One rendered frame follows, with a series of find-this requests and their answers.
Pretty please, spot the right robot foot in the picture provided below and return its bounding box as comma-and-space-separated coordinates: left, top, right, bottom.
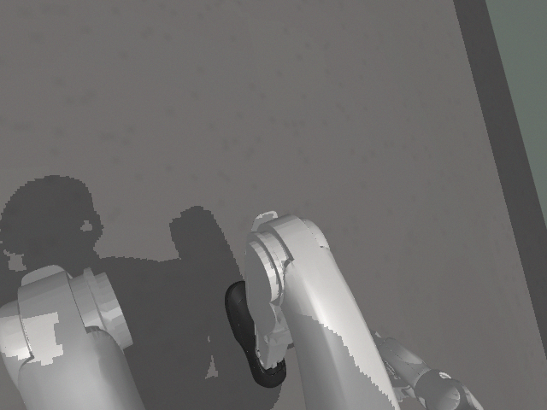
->
225, 281, 286, 388

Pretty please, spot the right robot hand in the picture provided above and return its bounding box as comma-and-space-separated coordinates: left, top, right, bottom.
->
369, 329, 432, 401

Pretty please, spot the right robot arm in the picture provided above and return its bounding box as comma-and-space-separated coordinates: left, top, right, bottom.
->
415, 369, 484, 410

